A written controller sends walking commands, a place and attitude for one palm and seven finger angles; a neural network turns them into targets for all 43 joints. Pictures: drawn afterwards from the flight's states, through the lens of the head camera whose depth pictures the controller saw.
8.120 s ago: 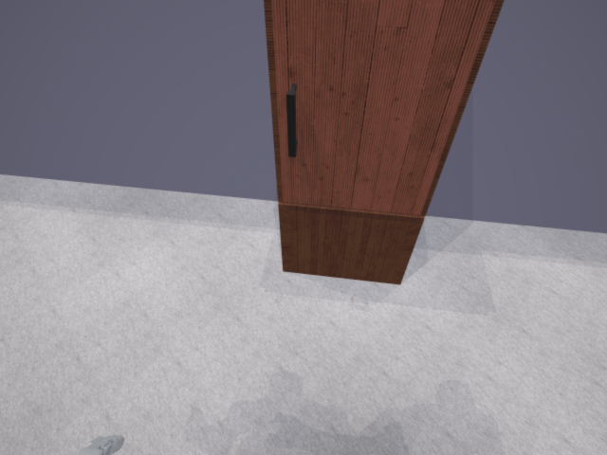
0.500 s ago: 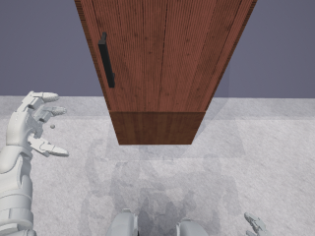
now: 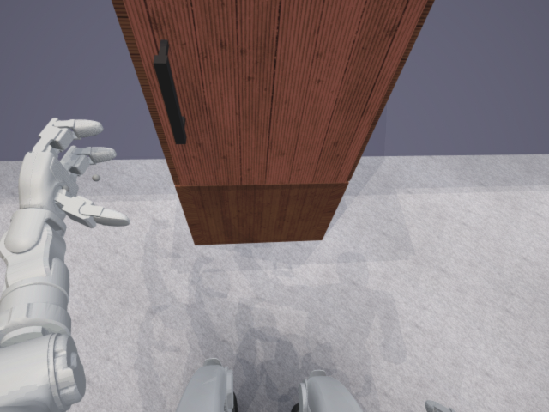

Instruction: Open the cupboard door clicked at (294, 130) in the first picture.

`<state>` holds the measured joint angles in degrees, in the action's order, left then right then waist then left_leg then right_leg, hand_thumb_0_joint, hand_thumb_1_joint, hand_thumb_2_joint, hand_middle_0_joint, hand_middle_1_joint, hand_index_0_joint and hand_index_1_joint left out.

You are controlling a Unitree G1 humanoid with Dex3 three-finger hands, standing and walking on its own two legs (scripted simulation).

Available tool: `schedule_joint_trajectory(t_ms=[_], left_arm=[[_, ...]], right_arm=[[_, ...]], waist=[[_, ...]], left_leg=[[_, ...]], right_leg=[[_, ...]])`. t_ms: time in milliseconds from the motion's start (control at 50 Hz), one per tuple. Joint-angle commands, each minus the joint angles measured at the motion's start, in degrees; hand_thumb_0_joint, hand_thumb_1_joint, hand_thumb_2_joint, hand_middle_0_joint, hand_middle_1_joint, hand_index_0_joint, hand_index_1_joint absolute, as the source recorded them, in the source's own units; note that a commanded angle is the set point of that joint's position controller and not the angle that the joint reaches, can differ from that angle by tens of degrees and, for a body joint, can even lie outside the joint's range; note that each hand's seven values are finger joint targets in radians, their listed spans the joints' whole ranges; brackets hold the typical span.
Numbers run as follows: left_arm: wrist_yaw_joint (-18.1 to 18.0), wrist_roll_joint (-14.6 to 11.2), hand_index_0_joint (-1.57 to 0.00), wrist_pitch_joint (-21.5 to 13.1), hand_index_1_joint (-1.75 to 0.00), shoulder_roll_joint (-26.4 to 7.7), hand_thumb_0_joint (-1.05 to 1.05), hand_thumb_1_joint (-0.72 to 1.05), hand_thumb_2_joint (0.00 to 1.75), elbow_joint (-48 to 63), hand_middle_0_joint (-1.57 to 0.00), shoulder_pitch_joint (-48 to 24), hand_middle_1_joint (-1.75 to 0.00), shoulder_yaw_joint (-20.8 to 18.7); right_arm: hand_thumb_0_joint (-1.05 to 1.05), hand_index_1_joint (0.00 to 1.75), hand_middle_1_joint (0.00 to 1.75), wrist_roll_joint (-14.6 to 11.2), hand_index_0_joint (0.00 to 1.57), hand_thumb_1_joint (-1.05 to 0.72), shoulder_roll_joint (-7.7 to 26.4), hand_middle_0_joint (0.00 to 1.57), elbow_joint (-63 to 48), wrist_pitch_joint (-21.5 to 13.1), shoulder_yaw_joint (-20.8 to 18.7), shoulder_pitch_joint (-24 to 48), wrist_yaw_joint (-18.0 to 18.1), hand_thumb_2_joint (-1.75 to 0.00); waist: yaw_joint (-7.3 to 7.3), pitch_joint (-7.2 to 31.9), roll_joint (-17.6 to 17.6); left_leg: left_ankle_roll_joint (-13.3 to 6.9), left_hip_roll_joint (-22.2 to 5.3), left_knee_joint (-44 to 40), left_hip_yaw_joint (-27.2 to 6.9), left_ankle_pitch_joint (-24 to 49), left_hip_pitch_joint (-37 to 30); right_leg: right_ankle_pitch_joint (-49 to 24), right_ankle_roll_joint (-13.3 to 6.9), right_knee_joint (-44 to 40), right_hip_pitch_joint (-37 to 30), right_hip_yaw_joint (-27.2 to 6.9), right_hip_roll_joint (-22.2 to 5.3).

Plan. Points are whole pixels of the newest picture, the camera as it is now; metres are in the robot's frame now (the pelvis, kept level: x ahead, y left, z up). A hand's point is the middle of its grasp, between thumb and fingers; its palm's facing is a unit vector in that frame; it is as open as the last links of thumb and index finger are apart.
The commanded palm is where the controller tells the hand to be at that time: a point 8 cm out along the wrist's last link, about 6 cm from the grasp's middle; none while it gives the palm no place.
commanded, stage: move the hooked fingers beside the handle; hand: left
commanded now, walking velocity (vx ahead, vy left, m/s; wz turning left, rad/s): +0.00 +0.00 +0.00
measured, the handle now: (173, 97) +0.60 +0.17 +0.05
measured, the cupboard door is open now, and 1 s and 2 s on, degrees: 0 0 0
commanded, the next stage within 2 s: slide the fingers in behind the handle in 1.42 s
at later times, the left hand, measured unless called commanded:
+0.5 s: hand (123, 132) +0.51 +0.23 +0.06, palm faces +0.07 -1.00 -0.01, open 14.0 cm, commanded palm +0.50 +0.27 +0.05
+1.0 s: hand (131, 124) +0.53 +0.23 +0.05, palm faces +0.09 -1.00 -0.02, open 14.0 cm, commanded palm +0.51 +0.26 +0.05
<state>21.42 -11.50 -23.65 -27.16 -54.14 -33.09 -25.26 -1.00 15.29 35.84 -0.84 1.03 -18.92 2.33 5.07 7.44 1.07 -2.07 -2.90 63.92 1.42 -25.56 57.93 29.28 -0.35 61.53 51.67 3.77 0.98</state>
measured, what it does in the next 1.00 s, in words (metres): stands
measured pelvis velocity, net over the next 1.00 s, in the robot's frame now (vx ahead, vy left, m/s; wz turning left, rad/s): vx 0.01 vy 0.00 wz -0.03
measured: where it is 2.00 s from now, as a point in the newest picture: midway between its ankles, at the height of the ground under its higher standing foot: outside the picture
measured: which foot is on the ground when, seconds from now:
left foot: down 0.00-1.00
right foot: down 0.00-1.00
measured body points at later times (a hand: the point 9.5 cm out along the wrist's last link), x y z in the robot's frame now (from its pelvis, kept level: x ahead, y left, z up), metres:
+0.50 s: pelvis -0.01 +0.00 -0.02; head +0.14 +0.03 +0.41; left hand +0.50 +0.29 +0.06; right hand +0.00 -0.27 -0.12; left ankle +0.04 +0.10 -0.65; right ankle +0.00 -0.12 -0.65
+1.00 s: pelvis +0.01 +0.00 -0.01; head +0.17 +0.02 +0.41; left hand +0.52 +0.28 +0.06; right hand -0.01 -0.26 -0.12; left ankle +0.04 +0.10 -0.65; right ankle +0.00 -0.12 -0.65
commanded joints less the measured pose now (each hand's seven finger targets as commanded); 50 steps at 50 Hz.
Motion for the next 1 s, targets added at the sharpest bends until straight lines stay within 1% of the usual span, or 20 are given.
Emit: schedule_joint_trajectory(t_ms=[0,20,80,120,160,220,240,280,320,380,420,480,600,680,700,800,880,900,940,980], left_arm=[[-1.10,0.21,-0.30,-5.28,-1.20,-15.47,0.00,-0.50,0.30,8.94,-0.30,-24.47,-1.20,-1.61],[-1.23,0.33,-0.30,-5.57,-1.20,-14.87,0.00,-0.50,0.30,8.96,-0.30,-27.16,-1.20,-0.66],[-1.56,1.11,-0.30,-5.59,-1.20,-17.26,0.00,-0.50,0.30,5.24,-0.30,-29.11,-1.20,-1.81],[-1.85,1.68,-0.30,-5.51,-1.20,-15.96,0.00,-0.50,0.30,4.86,-0.30,-31.45,-1.20,-0.18],[-2.46,1.84,-0.30,-5.56,-1.20,-17.13,0.00,-0.50,0.30,4.12,-0.30,-32.96,-1.20,-1.16],[-3.32,2.61,-0.30,-4.57,-1.20,-18.29,0.00,-0.50,0.30,0.29,-0.30,-34.54,-1.20,-1.33],[-3.62,3.02,-0.30,-4.38,-1.20,-20.42,0.00,-0.50,0.30,-0.46,-0.30,-35.51,-1.20,-2.59],[-3.88,3.73,-0.30,-4.42,-1.20,-21.07,0.00,-0.50,0.30,-1.33,-0.30,-37.46,-1.20,-2.40],[-4.15,4.33,-0.30,-4.83,-1.20,-22.59,0.00,-0.50,0.30,-0.37,-0.30,-40.81,-1.20,-2.66],[-4.18,4.63,-0.30,-4.65,-1.20,-22.44,0.00,-0.50,0.30,-2.00,-0.30,-41.96,-1.20,-2.29],[-4.17,4.92,-0.30,-3.71,-1.20,-23.64,0.00,-0.50,0.30,-4.16,-0.30,-43.17,-1.20,-2.67],[-4.29,5.66,-0.30,-3.11,-1.20,-26.23,0.00,-0.50,0.30,-4.48,-0.30,-43.06,-1.20,-4.45],[-4.79,6.90,-0.30,-2.02,-1.20,-27.24,0.00,-0.50,0.30,-5.34,-0.30,-49.64,-1.20,-3.40],[-4.83,7.09,-0.30,-1.88,-1.20,-29.40,0.00,-0.50,0.30,-4.26,-0.30,-43.79,-1.20,-6.33],[-4.66,7.14,-0.30,-1.65,-1.20,-28.51,0.00,-0.50,0.30,-4.27,-0.30,-42.81,-1.20,-5.76],[-4.72,6.25,-0.30,-1.63,-1.20,-26.98,0.00,-0.50,0.30,-1.73,-0.30,-42.54,-1.20,-5.50],[-5.66,5.96,-0.30,-3.39,-1.20,-26.74,0.00,-0.50,0.30,2.67,-0.30,-43.91,-1.20,-5.95],[-5.76,6.11,-0.30,-3.30,-1.20,-26.01,0.00,-0.50,0.30,1.21,-0.30,-41.87,-1.20,-5.79],[-5.65,6.10,-0.30,-3.06,-1.20,-23.65,0.00,-0.50,0.30,0.05,-0.30,-42.92,-1.20,-3.59],[-5.53,6.14,-0.30,-2.74,-1.20,-24.29,0.00,-0.50,0.30,-2.49,-0.30,-41.48,-1.20,-4.04]], right_arm=[[0.00,0.30,0.30,0.20,0.20,-0.90,10.36,0.20,-3.70,-0.73,-3.59,-5.88,0.84,-0.90],[0.00,0.30,0.30,0.29,0.20,-0.90,10.26,0.20,-3.35,-0.62,-3.51,-5.85,0.77,-0.90],[0.00,0.30,0.30,0.42,0.20,-0.90,10.84,0.20,-2.69,0.24,-3.38,-6.72,0.84,-0.90],[0.00,0.30,0.30,0.53,0.20,-0.90,10.63,0.20,-2.65,0.63,-3.27,-6.90,0.71,-0.90],[0.00,0.30,0.30,0.85,0.20,-0.90,10.89,0.20,-2.45,0.95,-3.25,-7.39,0.63,-0.90],[0.00,0.30,0.30,0.85,0.20,-0.90,11.08,0.20,-2.52,1.69,-2.84,-7.97,0.52,-0.90],[0.00,0.30,0.30,0.93,0.20,-0.90,11.36,0.20,-2.47,1.91,-2.78,-8.22,0.59,-0.90],[0.00,0.30,0.30,1.06,0.20,-0.90,11.36,0.20,-2.63,2.21,-2.59,-8.83,0.48,-0.90],[0.00,0.30,0.30,1.31,0.20,-0.90,11.39,0.20,-2.55,2.37,-2.49,-9.21,0.44,-0.90],[0.00,0.30,0.30,1.51,0.20,-0.90,11.54,0.20,-2.34,2.69,-2.35,-10.15,0.19,-0.90],[0.00,0.30,0.30,1.50,0.20,-0.90,11.69,0.20,-2.16,3.08,-2.13,-10.83,0.15,-0.90],[0.00,0.30,0.30,1.77,0.20,-0.90,12.02,0.20,-2.28,3.68,-2.19,-12.10,0.10,-0.90],[0.00,0.30,0.30,2.11,0.20,-0.90,12.09,0.20,-1.46,4.42,-1.80,-13.89,-0.25,-0.90],[0.00,0.30,0.30,2.54,0.20,-0.90,12.24,0.20,-2.27,5.08,-2.08,-14.84,-0.78,-0.90],[0.00,0.30,0.30,2.42,0.20,-0.90,11.94,0.20,-2.58,5.31,-2.07,-14.75,-1.00,-0.90],[0.00,0.30,0.30,2.10,0.20,-0.90,11.78,0.20,-2.46,6.03,-2.39,-14.68,-1.23,-0.90],[0.00,0.30,0.30,2.31,0.20,-0.90,11.42,0.20,-2.00,5.86,-2.73,-14.69,-1.27,-0.90],[0.00,0.30,0.30,2.19,0.20,-0.90,11.24,0.20,-2.02,5.79,-2.76,-14.62,-1.40,-0.90],[0.00,0.30,0.30,2.08,0.20,-0.90,11.14,0.20,-1.56,5.95,-2.67,-14.28,-1.41,-0.90],[0.00,0.30,0.30,1.98,0.20,-0.90,11.43,0.20,-1.47,6.12,-2.64,-14.23,-1.24,-0.90]], waist=[[1.18,22.89,6.53],[1.54,23.08,7.90],[2.18,23.44,5.70],[2.36,24.17,8.13],[2.47,24.51,8.75],[3.33,23.95,6.78],[3.43,23.53,6.41],[4.04,24.80,6.76],[4.34,26.27,9.34],[5.07,27.55,9.98],[5.77,26.33,8.63],[5.35,29.18,9.61],[7.64,28.64,10.55],[5.17,32.77,11.64],[5.02,32.67,12.04],[5.36,31.03,10.65],[5.01,33.86,12.44],[4.75,32.96,12.08],[6.01,29.92,10.88],[5.91,28.02,10.21]], left_leg=[[0.74,0.41,-7.02,-5.69,16.41,-24.87],[0.79,0.38,-6.80,-5.87,15.95,-25.53],[0.61,0.16,-6.30,-6.30,15.39,-24.43],[0.78,0.22,-6.24,-6.48,15.13,-25.28],[0.81,0.11,-5.93,-6.93,15.58,-25.71],[0.50,0.25,-5.36,-6.49,14.09,-22.49],[0.43,0.18,-5.05,-6.43,13.89,-21.39],[0.29,0.17,-4.42,-6.29,14.17,-21.13],[0.32,0.14,-3.76,-6.32,14.63,-21.31],[0.33,-0.10,-3.16,-6.62,16.08,-22.23],[0.02,-0.09,-2.54,-6.29,15.65,-19.64],[0.01,-0.20,-1.88,-6.28,18.72,-20.35],[-0.16,-0.60,-0.64,-6.67,19.60,-19.45],[0.13,-0.57,-0.62,-6.55,24.66,-21.83],[0.12,-0.49,-0.65,-6.22,25.11,-21.60],[0.13,-0.66,-1.12,-5.99,24.59,-22.14],[0.26,-0.58,-1.22,-6.11,26.97,-25.44],[0.24,-0.45,-1.29,-5.85,26.62,-24.94],[0.16,-0.45,-1.63,-5.87,24.51,-24.05],[0.22,-0.52,-1.89,-5.97,24.15,-23.47]], right_leg=[[-12.91,-1.05,-7.19,0.56,-1.48,1.68],[-12.29,-1.07,-7.20,1.58,-1.50,1.60],[-11.86,-1.03,-6.94,2.09,-1.54,1.79],[-11.17,-1.10,-6.70,3.38,-1.39,1.68],[-11.16,-1.29,-6.31,4.34,-1.19,1.81],[-10.72,-0.85,-6.44,3.85,-1.50,1.86],[-10.77,-0.85,-6.28,3.75,-1.60,1.82],[-10.98,-0.73,-5.96,3.91,-1.74,2.03],[-11.10,-0.80,-5.50,4.45,-1.95,1.99],[-11.80,-0.80,-5.21,5.53,-1.79,2.27],[-12.12,-0.56,-5.27,4.92,-1.97,2.35],[-14.50,-0.62,-4.59,4.27,-2.00,2.46],[-14.93,-0.48,-4.15,6.38,-1.74,2.72],[-18.74,-0.78,-3.43,3.74,-1.51,2.80],[-19.49,-0.69,-3.49,3.24,-1.58,2.90],[-19.68,-0.50,-4.27,3.14,-1.51,3.11],[-21.51,-0.60,-4.34,2.13,-1.72,3.16],[-21.29,-0.62,-4.65,1.93,-1.73,3.26],[-19.89,-0.49,-5.26,2.99,-1.58,3.23],[-19.46,-0.65,-5.45,3.50,-1.54,3.24]])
